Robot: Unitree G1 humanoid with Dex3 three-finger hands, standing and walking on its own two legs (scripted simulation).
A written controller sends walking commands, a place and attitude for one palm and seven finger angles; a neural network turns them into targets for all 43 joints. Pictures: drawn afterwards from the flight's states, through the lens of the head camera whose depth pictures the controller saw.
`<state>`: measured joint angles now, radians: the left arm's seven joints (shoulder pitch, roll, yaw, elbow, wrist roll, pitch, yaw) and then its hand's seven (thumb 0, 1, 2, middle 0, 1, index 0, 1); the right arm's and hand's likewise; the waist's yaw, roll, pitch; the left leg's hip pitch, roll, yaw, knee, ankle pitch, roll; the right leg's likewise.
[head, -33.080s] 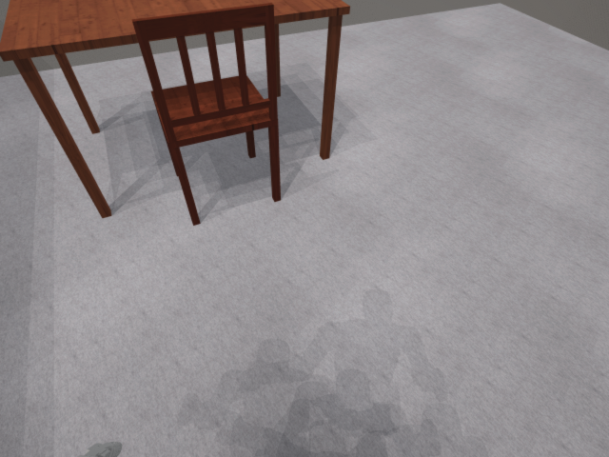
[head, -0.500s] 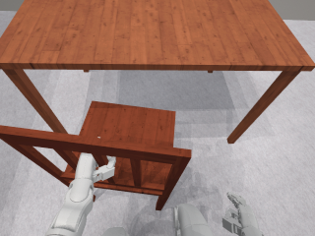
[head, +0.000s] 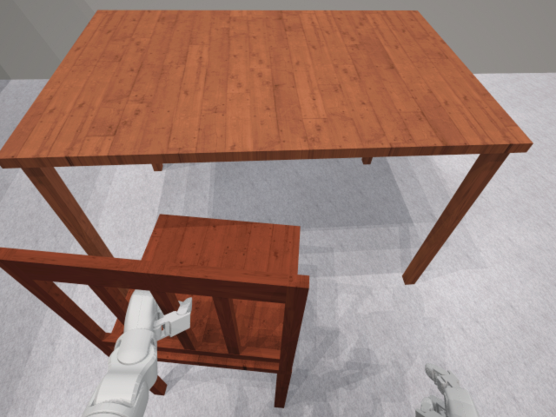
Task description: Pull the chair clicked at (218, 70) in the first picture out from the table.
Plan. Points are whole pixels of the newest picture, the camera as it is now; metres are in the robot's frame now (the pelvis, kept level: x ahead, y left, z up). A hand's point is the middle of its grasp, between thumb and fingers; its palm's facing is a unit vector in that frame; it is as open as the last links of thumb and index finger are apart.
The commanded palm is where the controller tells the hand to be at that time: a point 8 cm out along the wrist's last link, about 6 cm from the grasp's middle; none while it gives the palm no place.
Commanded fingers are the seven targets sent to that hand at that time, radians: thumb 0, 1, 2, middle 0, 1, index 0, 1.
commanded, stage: open the thumb and straighten the fingers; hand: left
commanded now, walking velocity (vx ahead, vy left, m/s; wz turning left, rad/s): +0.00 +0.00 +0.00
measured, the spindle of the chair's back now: (177, 320) +0.29 +0.19 -0.11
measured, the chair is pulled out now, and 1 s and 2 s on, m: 0.16 0.17 0.17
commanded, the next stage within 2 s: draw the fingers out of the gap in 0.72 s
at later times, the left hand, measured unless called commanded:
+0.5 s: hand (182, 316) +0.28 +0.17 -0.06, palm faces +0.19 -0.96 -0.22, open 14.6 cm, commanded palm +0.25 +0.22 -0.05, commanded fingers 0.00 -0.55 0.20 -0.08 -0.22 -0.08 -0.22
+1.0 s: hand (175, 332) +0.25 +0.17 -0.07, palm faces +0.16 -0.97 -0.19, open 17.5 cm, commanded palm +0.21 +0.23 -0.05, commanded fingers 0.00 -0.55 0.20 0.00 0.00 0.00 0.00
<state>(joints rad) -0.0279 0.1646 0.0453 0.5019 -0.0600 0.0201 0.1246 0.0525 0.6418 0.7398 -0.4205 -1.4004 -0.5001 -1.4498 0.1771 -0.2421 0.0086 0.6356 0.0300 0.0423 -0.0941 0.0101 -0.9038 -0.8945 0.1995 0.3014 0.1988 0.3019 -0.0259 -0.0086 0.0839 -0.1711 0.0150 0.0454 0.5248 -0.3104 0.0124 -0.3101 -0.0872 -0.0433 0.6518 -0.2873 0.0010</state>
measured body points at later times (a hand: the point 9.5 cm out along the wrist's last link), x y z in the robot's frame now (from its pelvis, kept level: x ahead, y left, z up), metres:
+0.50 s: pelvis -0.04 -0.03 -0.04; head +0.01 -0.05 +0.41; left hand +0.26 +0.22 -0.04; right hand +0.08 -0.29 -0.16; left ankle -0.02 +0.11 -0.73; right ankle +0.02 -0.15 -0.73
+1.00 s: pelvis -0.01 -0.03 -0.04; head +0.05 -0.04 +0.41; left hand +0.24 +0.23 -0.05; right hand +0.14 -0.29 -0.13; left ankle -0.02 +0.11 -0.73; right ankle +0.02 -0.15 -0.73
